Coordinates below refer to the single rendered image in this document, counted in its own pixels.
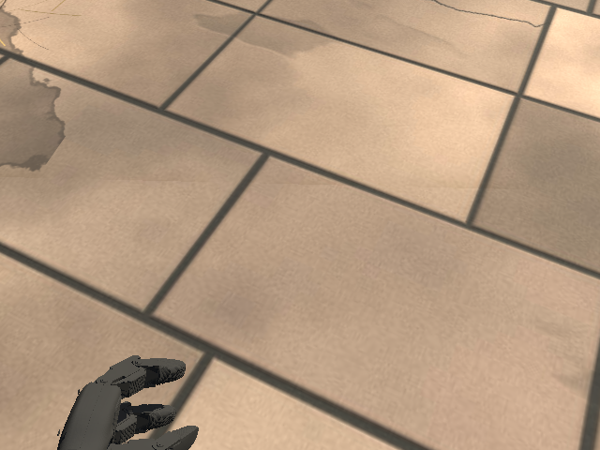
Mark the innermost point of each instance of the left robot hand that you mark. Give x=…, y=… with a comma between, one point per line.
x=99, y=421

